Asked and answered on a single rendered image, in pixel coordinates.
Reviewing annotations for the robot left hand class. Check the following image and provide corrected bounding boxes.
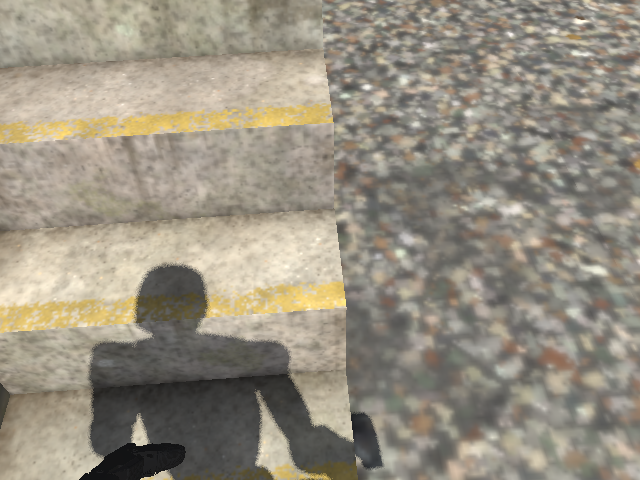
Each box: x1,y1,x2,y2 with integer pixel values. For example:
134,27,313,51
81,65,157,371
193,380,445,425
79,443,186,480

